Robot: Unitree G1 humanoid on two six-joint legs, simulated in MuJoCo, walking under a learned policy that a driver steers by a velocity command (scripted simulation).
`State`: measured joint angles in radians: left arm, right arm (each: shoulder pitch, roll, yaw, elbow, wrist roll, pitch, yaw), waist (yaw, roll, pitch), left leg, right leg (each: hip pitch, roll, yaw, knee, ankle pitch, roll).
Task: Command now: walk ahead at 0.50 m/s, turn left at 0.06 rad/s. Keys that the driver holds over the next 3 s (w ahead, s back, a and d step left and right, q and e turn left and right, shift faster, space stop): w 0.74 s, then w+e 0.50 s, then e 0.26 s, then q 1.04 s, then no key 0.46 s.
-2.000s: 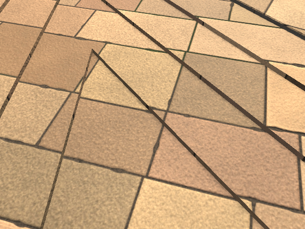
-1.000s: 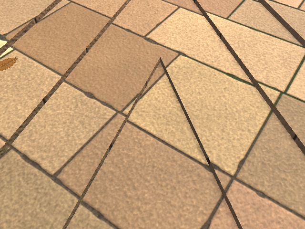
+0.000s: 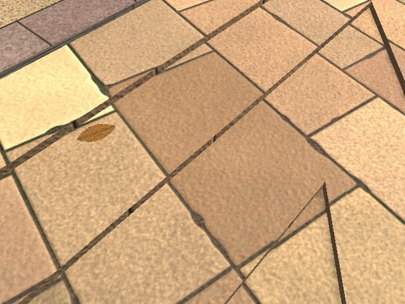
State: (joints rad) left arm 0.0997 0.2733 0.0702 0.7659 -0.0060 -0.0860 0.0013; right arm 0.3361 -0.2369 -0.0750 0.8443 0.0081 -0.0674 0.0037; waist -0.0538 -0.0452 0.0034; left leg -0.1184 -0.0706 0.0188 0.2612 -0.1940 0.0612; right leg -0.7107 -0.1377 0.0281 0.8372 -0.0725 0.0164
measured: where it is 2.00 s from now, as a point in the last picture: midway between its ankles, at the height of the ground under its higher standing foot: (229, 181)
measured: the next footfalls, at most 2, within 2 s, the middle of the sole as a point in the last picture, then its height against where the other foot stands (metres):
right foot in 0.20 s outside the picture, level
left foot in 0.74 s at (173, 262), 0.04 m higher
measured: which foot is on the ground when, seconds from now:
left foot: down 0.00-0.20, up 0.22-0.72, down 0.74-1.00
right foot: up 0.00-0.18, down 0.20-0.74, up 0.76-1.00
